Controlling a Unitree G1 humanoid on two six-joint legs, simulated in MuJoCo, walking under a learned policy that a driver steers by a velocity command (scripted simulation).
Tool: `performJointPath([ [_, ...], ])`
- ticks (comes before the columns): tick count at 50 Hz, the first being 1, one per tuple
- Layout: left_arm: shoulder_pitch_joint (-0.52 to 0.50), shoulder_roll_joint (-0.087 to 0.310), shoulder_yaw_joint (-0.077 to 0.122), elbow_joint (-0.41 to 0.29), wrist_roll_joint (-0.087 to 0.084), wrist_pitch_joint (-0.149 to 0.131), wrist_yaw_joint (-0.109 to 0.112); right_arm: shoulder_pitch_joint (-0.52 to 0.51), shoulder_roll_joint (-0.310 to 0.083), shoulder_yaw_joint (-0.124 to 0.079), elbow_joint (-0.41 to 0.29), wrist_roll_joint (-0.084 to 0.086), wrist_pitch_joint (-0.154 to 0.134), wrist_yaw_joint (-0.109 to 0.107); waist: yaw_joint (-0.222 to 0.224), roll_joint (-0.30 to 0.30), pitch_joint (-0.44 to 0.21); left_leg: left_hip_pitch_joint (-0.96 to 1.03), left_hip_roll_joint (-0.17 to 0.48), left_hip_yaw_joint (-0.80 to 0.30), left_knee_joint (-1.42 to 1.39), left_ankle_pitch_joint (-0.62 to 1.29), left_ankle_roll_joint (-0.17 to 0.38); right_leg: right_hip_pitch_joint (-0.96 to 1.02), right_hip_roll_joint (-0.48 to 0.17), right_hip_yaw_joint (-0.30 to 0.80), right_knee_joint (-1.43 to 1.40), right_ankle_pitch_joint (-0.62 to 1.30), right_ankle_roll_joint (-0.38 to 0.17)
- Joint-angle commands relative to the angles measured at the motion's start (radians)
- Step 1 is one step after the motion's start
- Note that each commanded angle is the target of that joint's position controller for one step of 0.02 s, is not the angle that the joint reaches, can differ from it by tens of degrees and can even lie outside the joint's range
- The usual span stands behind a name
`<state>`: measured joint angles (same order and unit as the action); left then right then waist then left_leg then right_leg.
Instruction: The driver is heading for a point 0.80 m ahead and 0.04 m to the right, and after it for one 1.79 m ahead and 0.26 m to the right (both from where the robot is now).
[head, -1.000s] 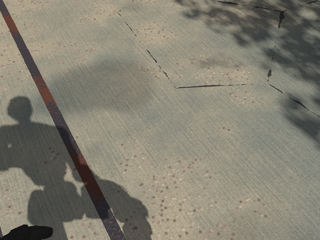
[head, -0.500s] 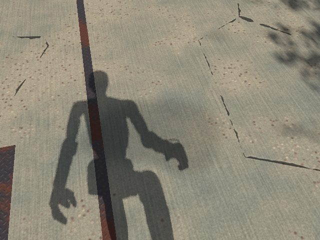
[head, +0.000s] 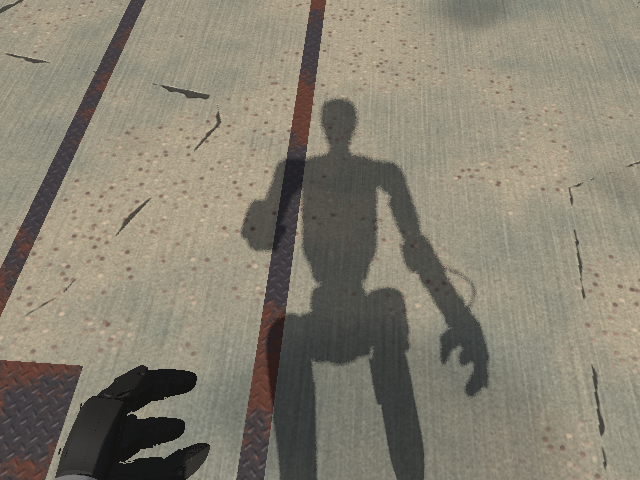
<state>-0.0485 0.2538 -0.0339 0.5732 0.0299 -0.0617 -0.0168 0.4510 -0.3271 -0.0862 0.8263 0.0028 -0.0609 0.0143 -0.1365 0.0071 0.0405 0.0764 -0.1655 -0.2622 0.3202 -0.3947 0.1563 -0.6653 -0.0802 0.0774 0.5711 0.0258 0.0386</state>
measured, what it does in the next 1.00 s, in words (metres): walks ahead: right foot, then left foot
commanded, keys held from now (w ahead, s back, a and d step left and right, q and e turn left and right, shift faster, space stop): w+q+shift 0.06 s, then w+shift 0.40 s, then w+e+shift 0.20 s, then e+shift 0.34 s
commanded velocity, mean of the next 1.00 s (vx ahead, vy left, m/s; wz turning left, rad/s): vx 0.84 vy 0.00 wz -0.04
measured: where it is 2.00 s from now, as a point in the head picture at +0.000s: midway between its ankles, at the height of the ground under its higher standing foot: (206, 263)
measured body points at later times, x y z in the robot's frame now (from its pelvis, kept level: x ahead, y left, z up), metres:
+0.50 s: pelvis +0.44 +0.01 -0.02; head +0.48 +0.02 +0.43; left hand +0.26 +0.22 -0.14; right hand +0.77 -0.10 -0.06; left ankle +0.57 +0.11 -0.73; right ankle +0.23 -0.17 -0.71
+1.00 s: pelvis +0.84 +0.08 -0.03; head +0.89 +0.09 +0.42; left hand +0.97 +0.35 -0.15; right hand +0.94 -0.18 -0.14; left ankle +0.70 +0.20 -0.59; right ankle +0.97 +0.06 -0.73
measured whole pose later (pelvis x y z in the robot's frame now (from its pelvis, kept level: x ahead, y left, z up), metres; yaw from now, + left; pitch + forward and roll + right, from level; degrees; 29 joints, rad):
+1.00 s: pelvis +0.84 +0.08 -0.03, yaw -5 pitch -1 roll -1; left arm 0.21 0.30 0.06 0.77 0.01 0.00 -0.02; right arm 0.20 -0.24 -0.01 0.77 -0.02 -0.06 -0.03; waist 0.03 -0.01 0.13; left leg -0.34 -0.01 0.02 1.48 -0.47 -0.05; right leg -0.50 0.18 -0.09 0.62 -0.10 -0.19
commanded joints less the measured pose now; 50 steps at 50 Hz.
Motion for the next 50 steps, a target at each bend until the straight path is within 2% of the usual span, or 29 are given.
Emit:
performJointPath([
  [1,0.172,0.19,0.073,-0.012,-0.012,-0.018,0.025,-0.086,-0.222,-0.054,-0.076,-0.011,-0.014,-0.008,0.172,0.044,-0.154,-0.177,0.169,-0.139,0.22,0.903,0.01,0.513,0.107,-0.048,-0.039,-0.116,-0.026],
  [2,0.386,0.229,0.094,0.038,-0.014,-0.021,0.042,-0.15,-0.234,-0.055,-0.09,-0.016,-0.019,-0.002,0.303,0.034,-0.246,-0.262,0.138,-0.111,0.458,0.876,-0.01,0.737,0.077,-0.05,-0.033,-0.182,-0.037],
  [3,0.605,0.294,0.121,0.074,0.013,-0.025,0.064,-0.173,-0.118,-0.023,-0.12,-0.018,-0.032,-0.001,0.376,-0.076,-0.37,-0.426,0.085,-0.043,0.794,0.539,-0.015,0.976,-0.116,0.14,-0.031,-0.518,-0.061],
  [4,0.536,0.365,0.131,0.069,0.058,-0.024,0.058,-0.046,0.032,0.021,-0.171,0.025,-0.03,0.001,0.226,-0.393,-0.434,-0.721,-0.012,0.066,1.043,-0.138,-0.044,1.105,-0.379,0.706,-0.263,-0.801,-0.138],
  [5,0.408,0.296,0.134,0.054,0.038,-0.018,0.046,-0.051,-0.04,0.03,-0.156,0.0,-0.017,-0.006,0.195,-0.338,-0.352,-0.833,0.072,0.103,1.111,-0.025,-0.025,0.99,-0.357,0.861,-0.347,-0.97,-0.187],
  [6,0.328,0.191,0.113,0.045,0.026,-0.014,0.037,-0.123,-0.085,0.022,-0.142,-0.023,-0.005,-0.001,0.192,-0.18,-0.217,-0.835,0.13,0.135,1.077,0.081,-0.031,0.846,-0.301,0.664,-0.336,-0.892,-0.185],
  [7,0.318,0.145,0.103,0.069,0.025,-0.014,0.029,-0.167,-0.086,0.024,-0.144,-0.037,0.0,0.012,0.184,-0.069,-0.139,-0.803,0.158,0.149,1.025,0.127,-0.041,0.728,-0.247,0.5,-0.326,-0.698,-0.178],
  [10,0.405,0.096,0.086,0.169,0.014,-0.04,0.018,-0.234,-0.023,0.047,-0.182,-0.052,0.021,0.044,0.155,-0.089,-0.044,-0.776,0.195,0.121,0.93,0.121,-0.058,0.579,-0.159,0.264,-0.363,-0.427,-0.158],
  [15,0.446,0.139,0.091,0.225,-0.005,-0.07,0.0,-0.421,-0.034,0.07,-0.271,-0.051,0.024,0.057,0.139,-0.067,0.059,-0.867,0.188,0.141,0.685,0.278,-0.086,0.526,-0.139,0.041,-0.484,-0.177,-0.178],
  [17,0.486,0.127,0.085,0.247,-0.015,-0.072,-0.003,-0.511,-0.031,0.08,-0.288,-0.046,0.015,0.071,0.168,-0.028,0.081,-0.759,0.159,0.266,0.515,0.373,-0.08,0.487,-0.077,-0.09,-0.536,-0.002,-0.151],
  [19,0.502,0.176,0.093,0.266,-0.014,-0.074,-0.001,-0.559,-0.011,0.096,-0.308,-0.039,0.007,0.082,0.162,-0.062,0.1,-0.632,0.179,0.309,0.389,0.431,-0.054,0.479,-0.122,-0.112,-0.598,0.121,-0.161],
  [21,0.541,0.209,0.095,0.295,-0.015,-0.067,0.002,-0.562,-0.026,0.094,-0.297,-0.044,0.005,0.07,0.153,-0.064,0.075,-0.579,0.14,0.364,0.315,0.384,-0.022,0.619,-0.127,-0.16,-0.52,0.48,-0.157],
  [23,0.564,0.259,0.1,0.317,-0.012,-0.05,0.019,-0.437,-0.066,0.077,-0.259,-0.059,0.005,0.046,0.076,-0.131,-0.045,-0.415,0.074,0.39,0.302,0.256,0.012,0.727,-0.156,-0.19,-0.264,0.923,-0.147],
  [25,0.522,0.255,0.095,0.308,-0.018,-0.03,0.03,-0.05,-0.142,0.035,-0.14,-0.07,0.002,0.011,-0.113,-0.127,-0.237,0.077,0.147,0.262,0.243,0.199,0.051,0.497,-0.121,-0.167,0.273,0.75,-0.131],
  [26,0.585,0.101,0.066,0.264,-0.019,-0.032,0.014,0.01,-0.23,0.009,-0.119,-0.09,-0.003,-0.01,-0.027,0.114,-0.37,0.359,0.447,-0.1,0.225,-0.087,0.067,0.183,0.012,-0.147,0.665,-0.195,-0.129],
  [27,0.616,0.115,0.07,0.232,-0.049,-0.033,0.015,0.008,-0.246,-0.001,-0.141,-0.073,0.001,-0.013,0.001,0.181,-0.511,0.426,0.616,-0.544,0.055,-0.172,0.106,-0.008,0.102,-0.006,0.905,-0.494,-0.141],
  [28,0.472,0.179,0.088,0.214,-0.041,-0.03,0.022,-0.053,-0.179,0.004,-0.121,-0.055,-0.001,-0.014,0.003,0.039,-0.319,0.275,0.539,-0.382,0.012,-0.134,0.076,-0.095,0.037,0.018,0.885,-0.359,-0.152],
  [29,0.432,0.141,0.078,0.206,-0.04,-0.033,0.014,-0.103,-0.124,0.016,-0.102,-0.051,-0.013,-0.012,0.044,0.022,-0.15,0.088,0.507,-0.231,-0.027,-0.007,0.065,-0.089,0.005,0.0,0.813,-0.289,-0.146],
  [30,0.428,0.116,0.074,0.224,-0.035,-0.023,0.006,-0.139,-0.085,0.022,-0.091,-0.053,-0.024,-0.008,0.085,-0.01,-0.075,-0.043,0.464,-0.122,-0.068,0.085,0.039,-0.043,-0.027,0.002,0.755,-0.268,-0.138],
  [33,0.46,0.069,0.074,0.252,-0.011,0.032,-0.02,-0.139,-0.012,0.04,-0.052,-0.028,-0.054,-0.006,0.158,0.037,-0.001,-0.206,0.399,0.093,-0.158,0.222,-0.015,0.03,-0.067,0.004,0.694,-0.252,-0.115],
  [36,0.317,0.04,0.073,0.187,-0.005,0.046,-0.029,-0.162,-0.002,0.044,-0.032,-0.011,-0.077,-0.008,0.188,0.041,0.09,-0.265,0.353,0.337,-0.159,0.831,-0.051,-0.019,-0.043,-0.081,0.579,-0.161,-0.085],
  [40,0.232,0.01,0.054,0.163,-0.013,0.024,-0.059,-0.179,-0.029,0.043,-0.03,0.005,-0.084,-0.028,0.18,0.037,0.057,-0.286,0.259,0.532,-0.067,0.964,-0.109,0.206,0.083,-0.257,0.125,0.177,-0.1],
  [42,0.335,0.044,0.066,0.193,0.002,0.028,-0.064,-0.176,-0.097,0.025,-0.039,0.017,-0.084,-0.046,0.219,0.07,-0.034,-0.224,0.299,0.525,0.096,1.159,-0.141,0.366,0.156,-0.292,0.074,0.195,-0.129],
  [44,0.585,0.134,0.106,0.248,0.02,0.036,-0.045,-0.225,-0.134,0.01,-0.06,0.021,-0.059,-0.056,0.339,0.089,-0.164,-0.258,0.345,0.489,0.461,1.209,-0.165,0.629,0.194,-0.233,0.087,0.105,-0.19],
  [45,0.701,0.182,0.133,0.277,0.014,0.033,-0.022,-0.27,-0.121,0.007,-0.065,0.029,-0.041,-0.049,0.413,0.023,-0.196,-0.318,0.284,0.491,0.82,0.848,-0.181,0.739,0.154,-0.158,-0.016,0.191,-0.246],
  [46,0.619,0.243,0.152,0.271,-0.019,0.036,0.006,-0.25,-0.032,0.022,-0.063,0.01,-0.027,-0.032,0.346,-0.187,-0.091,-0.541,0.089,0.501,1.174,-0.163,-0.197,0.784,0.055,-0.021,-0.045,0.707,-0.274],
  [47,0.544,0.346,0.166,0.223,-0.004,0.034,0.002,-0.007,0.025,0.044,-0.116,-0.006,-0.012,-0.045,0.166,-0.196,-0.28,-0.709,0.087,0.314,1.417,-0.236,-0.226,0.969,-0.183,0.325,0.054,1.301,-0.45],
  [48,0.462,0.329,0.177,0.148,-0.017,0.046,0.006,-0.006,-0.021,0.054,-0.137,-0.023,-0.009,-0.052,0.196,-0.091,-0.461,-0.774,0.11,0.181,1.423,-0.137,-0.215,1.024,-0.26,0.547,-0.093,0.909,-0.539],
  [50,0.322,0.192,0.143,0.114,-0.036,0.074,0.026,-0.142,-0.08,0.044,-0.15,-0.051,0.009,-0.05,0.138,0.1,-0.207,-0.761,0.184,0.159,1.21,-0.077,-0.21,0.671,-0.152,0.509,-0.263,0.224,-0.465],
])
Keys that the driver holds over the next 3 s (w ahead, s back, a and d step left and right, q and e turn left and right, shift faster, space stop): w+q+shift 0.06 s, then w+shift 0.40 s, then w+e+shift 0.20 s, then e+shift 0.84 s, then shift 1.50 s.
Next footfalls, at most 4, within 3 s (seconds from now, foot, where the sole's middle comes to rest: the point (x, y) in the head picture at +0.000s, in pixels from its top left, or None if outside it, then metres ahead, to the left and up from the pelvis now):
0.06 right None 0.26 -0.17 -0.76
0.50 left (234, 411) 0.61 0.13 -0.76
0.90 right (251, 252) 1.02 0.06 -0.76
1.46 left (195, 226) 1.12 0.21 -0.76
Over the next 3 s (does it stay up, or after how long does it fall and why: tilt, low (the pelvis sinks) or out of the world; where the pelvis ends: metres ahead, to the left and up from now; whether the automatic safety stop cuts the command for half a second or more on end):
stays up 1.00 0.20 0.02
